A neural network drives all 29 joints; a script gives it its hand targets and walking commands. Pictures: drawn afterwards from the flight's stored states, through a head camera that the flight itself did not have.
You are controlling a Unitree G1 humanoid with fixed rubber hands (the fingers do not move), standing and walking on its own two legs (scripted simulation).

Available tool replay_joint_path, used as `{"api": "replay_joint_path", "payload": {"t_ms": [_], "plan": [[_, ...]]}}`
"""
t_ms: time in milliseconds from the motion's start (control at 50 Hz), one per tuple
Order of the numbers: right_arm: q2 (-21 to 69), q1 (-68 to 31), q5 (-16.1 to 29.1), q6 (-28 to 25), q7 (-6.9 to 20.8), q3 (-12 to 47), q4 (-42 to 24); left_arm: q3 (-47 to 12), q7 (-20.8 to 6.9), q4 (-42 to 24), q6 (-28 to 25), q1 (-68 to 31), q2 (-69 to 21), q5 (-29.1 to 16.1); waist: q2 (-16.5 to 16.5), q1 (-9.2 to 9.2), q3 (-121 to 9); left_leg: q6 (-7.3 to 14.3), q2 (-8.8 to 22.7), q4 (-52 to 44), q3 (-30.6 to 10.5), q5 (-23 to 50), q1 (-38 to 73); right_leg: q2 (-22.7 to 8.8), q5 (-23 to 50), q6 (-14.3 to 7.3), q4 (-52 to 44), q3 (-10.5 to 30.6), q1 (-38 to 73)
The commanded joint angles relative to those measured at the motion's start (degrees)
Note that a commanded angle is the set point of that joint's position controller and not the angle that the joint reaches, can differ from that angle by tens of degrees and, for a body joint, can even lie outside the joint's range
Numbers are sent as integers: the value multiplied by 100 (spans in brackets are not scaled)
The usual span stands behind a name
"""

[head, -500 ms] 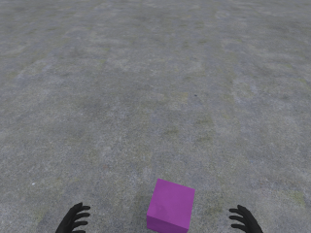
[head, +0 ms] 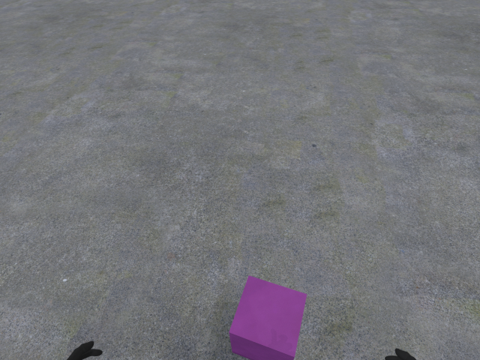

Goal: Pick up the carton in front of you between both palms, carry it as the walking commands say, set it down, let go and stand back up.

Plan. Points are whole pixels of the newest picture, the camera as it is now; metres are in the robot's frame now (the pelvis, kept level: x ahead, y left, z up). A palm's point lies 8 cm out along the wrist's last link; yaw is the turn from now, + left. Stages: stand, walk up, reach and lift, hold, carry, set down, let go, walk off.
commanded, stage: stand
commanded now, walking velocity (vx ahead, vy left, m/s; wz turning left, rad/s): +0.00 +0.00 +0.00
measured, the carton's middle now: (267, 324) +0.40 -0.07 -0.64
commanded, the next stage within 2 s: none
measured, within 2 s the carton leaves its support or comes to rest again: neither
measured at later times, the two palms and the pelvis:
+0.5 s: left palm out of the picture +0.10 +0.30 -0.08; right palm out of the picture +0.10 -0.30 -0.10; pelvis -0.01 +0.00 +0.01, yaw +0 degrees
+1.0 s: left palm out of the picture +0.08 +0.31 -0.09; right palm out of the picture +0.07 -0.30 -0.10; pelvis -0.02 +0.00 +0.01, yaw +0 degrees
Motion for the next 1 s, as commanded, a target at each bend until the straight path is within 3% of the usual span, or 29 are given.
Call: {"api": "replay_joint_path", "payload": {"t_ms": [0,980], "plan": [[-748,-68,12,-91,-40,-161,-253,210,33,-231,-82,-158,938,-15,-358,-24,-419,95,315,-231,-154,1906,-76,-573,2010,-9,-416,511,506],[-1142,-333,90,-197,-7,2,1141,38,-56,1066,-110,-615,1242,-117,-275,14,-62,184,515,-1076,-295,1283,-62,-686,1174,-74,-1070,709,707]]}}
